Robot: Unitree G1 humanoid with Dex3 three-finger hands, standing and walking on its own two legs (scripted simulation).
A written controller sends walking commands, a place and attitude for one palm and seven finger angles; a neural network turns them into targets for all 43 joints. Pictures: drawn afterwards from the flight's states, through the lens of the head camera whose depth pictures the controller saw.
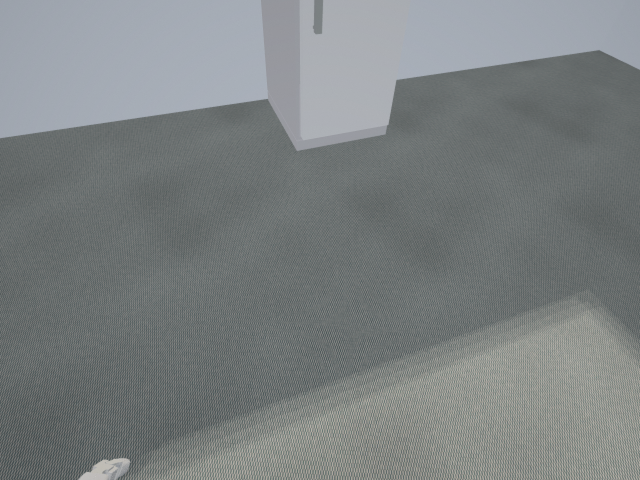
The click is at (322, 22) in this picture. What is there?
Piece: fridge door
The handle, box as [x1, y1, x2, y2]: [313, 0, 322, 33]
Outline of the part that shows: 314,0 313,28 315,33 321,33 322,0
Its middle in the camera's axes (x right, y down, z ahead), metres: -0.01 -1.05 +1.46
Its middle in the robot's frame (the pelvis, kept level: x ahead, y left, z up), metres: +1.81 +0.10 +0.12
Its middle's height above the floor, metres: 0.89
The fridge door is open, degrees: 0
